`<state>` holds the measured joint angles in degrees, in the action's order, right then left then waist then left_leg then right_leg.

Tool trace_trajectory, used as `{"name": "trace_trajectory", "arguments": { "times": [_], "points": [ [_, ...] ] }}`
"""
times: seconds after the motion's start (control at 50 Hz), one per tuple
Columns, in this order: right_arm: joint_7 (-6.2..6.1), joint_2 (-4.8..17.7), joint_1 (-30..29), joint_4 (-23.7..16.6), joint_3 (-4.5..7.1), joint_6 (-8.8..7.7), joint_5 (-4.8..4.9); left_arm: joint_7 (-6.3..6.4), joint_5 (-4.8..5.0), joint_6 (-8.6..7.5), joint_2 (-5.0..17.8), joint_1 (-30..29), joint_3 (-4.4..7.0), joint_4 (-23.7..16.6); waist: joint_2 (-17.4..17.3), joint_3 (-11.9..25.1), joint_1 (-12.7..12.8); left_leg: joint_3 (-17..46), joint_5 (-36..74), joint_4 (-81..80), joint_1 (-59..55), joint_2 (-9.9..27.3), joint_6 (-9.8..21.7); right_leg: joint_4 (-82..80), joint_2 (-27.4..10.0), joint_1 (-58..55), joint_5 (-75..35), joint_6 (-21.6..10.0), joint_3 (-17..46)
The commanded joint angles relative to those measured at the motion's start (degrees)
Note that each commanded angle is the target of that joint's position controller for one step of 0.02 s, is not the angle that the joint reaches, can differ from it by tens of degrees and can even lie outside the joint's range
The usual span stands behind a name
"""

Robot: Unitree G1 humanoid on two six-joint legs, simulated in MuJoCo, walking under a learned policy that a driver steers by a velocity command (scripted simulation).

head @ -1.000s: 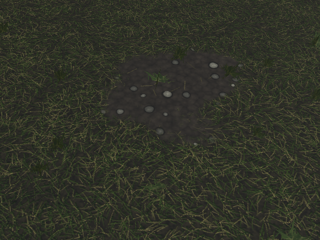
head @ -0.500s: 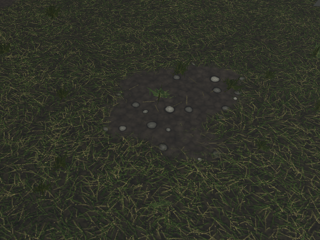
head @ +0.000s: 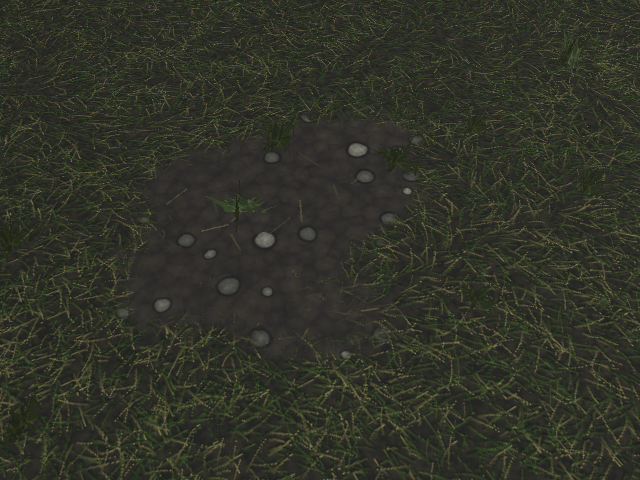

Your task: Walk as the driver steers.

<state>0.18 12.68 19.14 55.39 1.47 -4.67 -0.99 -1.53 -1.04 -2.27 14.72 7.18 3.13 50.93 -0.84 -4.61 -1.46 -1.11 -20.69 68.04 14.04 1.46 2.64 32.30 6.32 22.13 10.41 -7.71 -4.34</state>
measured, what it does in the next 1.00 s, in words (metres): walks ahead, turning right: left foot, then right foot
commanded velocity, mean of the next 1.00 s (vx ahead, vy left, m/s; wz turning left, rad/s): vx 0.50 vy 0.00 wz -0.41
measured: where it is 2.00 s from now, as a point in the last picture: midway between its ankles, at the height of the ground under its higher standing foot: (447, 242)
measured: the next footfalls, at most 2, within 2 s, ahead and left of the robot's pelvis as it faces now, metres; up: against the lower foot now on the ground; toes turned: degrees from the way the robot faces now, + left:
left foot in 0.46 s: +0.47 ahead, +0.07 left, +0.00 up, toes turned -18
right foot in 0.96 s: +0.62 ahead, -0.22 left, +0.00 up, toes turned -28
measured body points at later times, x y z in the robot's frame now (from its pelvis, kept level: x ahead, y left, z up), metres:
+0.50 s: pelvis +0.30 +0.01 +0.00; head +0.34 +0.00 +0.45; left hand +0.32 +0.30 -0.13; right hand +0.47 -0.27 -0.08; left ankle +0.44 +0.08 -0.72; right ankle +0.09 -0.04 -0.69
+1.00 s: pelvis +0.54 -0.10 +0.00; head +0.57 -0.12 +0.45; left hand +0.83 +0.00 -0.08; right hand +0.39 -0.30 -0.14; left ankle +0.44 +0.07 -0.69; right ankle +0.59 -0.20 -0.72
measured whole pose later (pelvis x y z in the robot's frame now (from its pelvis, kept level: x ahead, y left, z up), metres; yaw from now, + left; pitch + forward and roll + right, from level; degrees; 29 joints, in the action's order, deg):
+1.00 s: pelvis +0.54 -0.10 +0.00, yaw -25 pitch +2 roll +1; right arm 0.7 13.1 26.1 54.7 1.5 -3.4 -0.2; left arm -1.7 -3.2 -3.7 12.8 1.0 0.3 43.2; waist -0.2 -2.4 -3.9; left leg -5.5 -24.8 38.6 4.6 1.8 1.3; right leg 31.4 1.0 24.4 8.5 -5.6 -4.2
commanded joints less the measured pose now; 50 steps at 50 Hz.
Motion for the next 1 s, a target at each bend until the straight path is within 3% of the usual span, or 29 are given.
{"name": "trace_trajectory", "arguments": {
  "times": [0.02, 0.06, 0.12, 0.18, 0.24, 0.34, 0.38, 0.4, 0.42, 0.44, 0.46, 0.48, 0.5, 0.52, 0.54, 0.56, 0.6, 0.68, 0.78, 0.86, 0.9, 0.92, 0.94, 0.96, 0.98, 1.0],
  "points": [
    [0.06, 7.39, -1.15, -5.96, 1.55, -0.92, -1.03, 0.91, 0.73, -0.54, 6.99, 5.97, 1.98, -0.28, 0.03, 2.85, 0.52, 4.21, 4.17, 1.83, 18.88, 4.75, -0.37, -20.44, -17.18, -14.5, -5.12, -9.07, 26.98],
    [0.4, 6.07, -0.35, -6.28, 1.36, 1.04, -1.94, 1.02, 0.96, -1.47, 6.49, 6.72, 1.72, -0.15, 0.92, 3.79, -0.95, 3.63, 3.53, -2.06, 15.58, 5.17, -2.08, -21.05, -14.88, -10.98, -10.97, -8.86, 23.07],
    [0.72, 5.76, -6.05, -8.93, 1.39, 2.4, -2.06, 1.17, 1.21, -1.91, 8.12, 10.06, 2.12, 0.31, 1.67, 2.01, 0.06, 1.94, 8.41, -8.73, 19.2, 5.45, -4.38, -23.02, -12.8, -9.34, -9.91, -8.42, 21.07],
    [0.8, 6.25, -14.48, -12.22, 1.48, 2.68, -1.76, 1.21, 1.12, -1.63, 8.01, 14.88, 2.12, 0.81, 2.32, 0.4, 3.1, 1.44, 15.53, -16.77, 24.77, 4.92, -5.78, -23.45, -12.15, -12.66, -11.17, -6.38, 22.22],
    [1.17, 6.19, -19.38, -14.28, 1.27, 2.61, -1.52, 1.48, 1.02, -1.37, 8.08, 18.82, 2.13, 1.18, 2.98, 1.46, 5.27, 1.56, 20.11, -22.1, 26.9, 3.37, -5.71, -21.13, -11.77, -18.27, -17.05, -4.59, 22.68],
    [1.6, 6.16, -27.63, -18.41, 0.32, 1.92, -0.96, 2.44, 0.2, -0.96, 8.34, 23.25, 2.07, 1.39, 4.32, 1.15, 7.85, 0.99, 18.91, -30.37, 27.44, 0.13, -4.53, -16.31, -12.49, -25.75, -27.0, -4.89, 25.12],
    [1.49, 7.02, -27.04, -19.29, 0.29, 1.42, -0.66, 2.98, 0.0, -0.96, 9.21, 22.35, 2.32, 0.85, 5.21, 1.36, 6.65, 1.79, 17.58, -34.73, 22.76, -0.84, -3.29, -14.17, -13.3, -26.48, -30.12, -3.99, 26.52],
    [1.26, 7.77, -23.98, -18.73, 0.5, 1.17, -0.52, 3.14, 0.01, -1.0, 9.82, 20.34, 2.46, 0.27, 5.71, 2.0, 4.7, 1.81, 15.91, -37.32, 16.83, -1.76, -2.39, -12.38, -13.06, -24.75, -33.21, -2.78, 26.28],
    [0.72, 9.1, -18.51, -17.21, 1.05, 0.88, -0.37, 2.98, -0.01, -1.17, 10.56, 18.1, 2.61, -0.4, 5.93, 4.23, 2.05, 1.31, 13.41, -38.92, 7.82, -3.47, -1.29, -7.96, -11.95, -22.21, -40.02, -1.24, 25.52],
    [0.0, 10.9, -10.52, -14.96, 1.83, 0.34, -0.24, 2.37, 0.26, -1.57, 11.03, 17.0, 2.66, -0.67, 4.37, 8.71, -1.52, 0.92, 14.49, -41.51, -3.25, -3.82, 0.07, 0.83, -9.64, -20.09, -43.02, 0.08, 24.05],
    [-1.05, 13.53, -1.61, -13.77, 2.66, -0.37, -1.04, 1.62, 0.9, -2.2, 9.62, 16.26, 2.33, -1.72, 1.89, 15.17, -5.46, 7.42, 10.76, -42.46, -17.87, 3.44, 2.27, 13.45, -6.65, -12.54, -32.4, 1.14, 22.42],
    [-1.92, 18.31, 3.83, -13.99, 3.82, -0.17, -2.64, 1.59, 2.7, -2.45, 3.7, 19.5, 1.1, -3.82, -9.0, 23.03, -4.95, 27.52, 4.95, -43.84, -33.04, 19.96, 6.1, 30.9, 0.18, 2.23, 2.04, 2.93, 15.18],
    [-1.42, 18.34, 0.82, -14.0, 4.22, 0.77, -1.88, 1.91, 1.67, -1.93, 6.47, 23.37, 1.4, -4.45, -15.48, 25.34, -1.0, 45.89, 4.05, -49.4, -31.98, 25.38, 10.67, 39.53, 1.32, 10.22, 20.91, 2.83, 12.28],
    [-1.16, 12.31, -3.8, -14.97, 3.2, 1.15, -1.18, 2.15, 0.11, -0.97, 8.36, 20.96, 1.74, -2.83, -5.92, 15.64, 0.48, 39.1, -1.32, -50.39, -23.06, 22.9, 10.08, 42.2, -3.3, 12.9, 15.37, 2.78, 11.95],
    [-0.92, 8.08, -6.6, -15.16, 2.17, 1.05, -0.87, 1.53, -0.36, -0.66, 7.68, 16.93, 1.6, -3.01, -0.39, 8.97, 0.34, 29.66, 0.84, -52.11, -15.21, 19.52, 8.96, 40.15, -5.09, 12.32, 10.97, 3.17, 11.01],
    [-0.79, 6.71, -7.3, -14.62, 1.69, 0.85, -1.19, 0.99, -0.54, -0.39, 6.36, 15.38, 1.47, -3.37, -0.6, 6.09, 1.12, 23.57, 5.09, -54.03, -10.54, 16.55, 7.57, 37.6, -6.47, 11.07, 9.07, 3.39, 10.52],
    [-0.53, 6.86, -5.18, -12.42, 1.6, -0.16, -0.84, -0.01, -1.4, 0.7, 4.91, 14.86, 1.19, -3.78, -3.95, 4.06, 2.26, 16.03, 14.9, -55.73, -5.93, 13.54, 7.08, 35.22, -7.33, 9.07, 8.41, 3.89, 10.1],
    [0.56, 7.5, -1.5, -9.64, 1.88, -2.14, -0.03, -0.96, -1.43, 1.3, 3.46, 10.14, 0.53, -5.73, -4.34, 3.76, 2.51, 9.34, 24.39, -58.36, -6.89, 12.98, 8.33, 30.05, -7.15, 13.08, 4.07, 4.4, 10.47],
    [0.91, 7.74, 1.24, -7.12, 1.84, -1.67, 0.35, -2.04, -1.33, 0.48, 1.75, -2.39, -1.33, -9.81, -4.18, 1.71, 0.72, 0.66, 27.97, -60.09, -5.73, 9.08, 6.73, 11.36, -8.19, 10.8, -6.68, 5.83, 4.26],
    [0.69, 9.91, 6.37, -4.43, 2.28, -1.02, 0.29, -1.78, -1.12, 0.03, 2.49, -8.36, -1.96, -11.56, -4.47, 1.07, -1.07, 1.05, 32.18, -58.4, -10.43, 11.51, 6.46, 2.98, -8.04, 7.18, -5.53, 4.6, 0.7],
    [0.41, 10.65, 7.32, -3.37, 2.43, -0.32, 0.13, -1.24, -1.31, -0.27, 3.39, -8.15, -1.77, -11.62, -4.83, 1.28, -0.47, 1.05, 38.64, -54.88, -13.96, 12.72, 6.1, 0.22, -6.92, 5.0, -1.46, 3.03, 0.02],
    [0.26, 10.91, 7.38, -2.94, 2.44, 0.01, 0.19, -0.91, -1.53, -0.56, 3.86, -5.5, -1.5, -10.73, -5.01, 2.73, 0.92, 0.29, 45.78, -50.5, -15.02, 12.5, 5.6, -1.74, -5.45, 0.78, 0.25, 2.06, -0.56],
    [0.15, 10.69, 7.37, -2.51, 2.28, 0.41, 0.51, -0.49, -1.92, -1.13, 4.5, 1.18, -0.99, -8.37, -3.69, 6.21, 4.11, -1.68, 50.24, -42.07, -14.2, 10.92, 4.66, -5.88, -3.85, -8.08, -1.12, 0.72, -1.21],
    [0.07, 9.47, 7.3, -3.04, 1.77, 0.48, 0.7, 0.16, -2.7, -1.72, 6.95, 10.39, 0.05, -5.23, -1.71, 11.92, 7.56, -3.3, 43.76, -31.11, -7.64, 8.7, 3.43, -6.32, -6.67, -21.54, -0.85, -1.13, 2.32],
    [0.38, 5.15, 7.52, -6.46, 0.52, 0.27, 1.41, 1.1, -3.76, -1.9, 12.61, 19.17, 1.49, -4.24, 7.86, 20.28, 9.94, -6.16, 19.42, -11.84, 7.82, 4.13, 1.33, -7.98, -23.57, -37.87, 4.98, -5.52, 22.64],
    [0.32, 5.85, 9.98, -6.69, 1.16, 0.54, 1.34, 1.46, -1.37, -0.89, 14.94, 19.67, 2.44, -3.42, 14.69, 23.57, 8.1, -2.66, -9.96, 1.98, 20.63, -3.59, 0.58, -15.52, -31.45, -41.69, 4.09, -10.95, 42.9]
  ]
}}
Over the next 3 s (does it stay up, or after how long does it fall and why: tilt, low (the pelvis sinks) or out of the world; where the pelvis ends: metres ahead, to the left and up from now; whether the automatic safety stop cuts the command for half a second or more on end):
stays up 1.54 -0.43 0.02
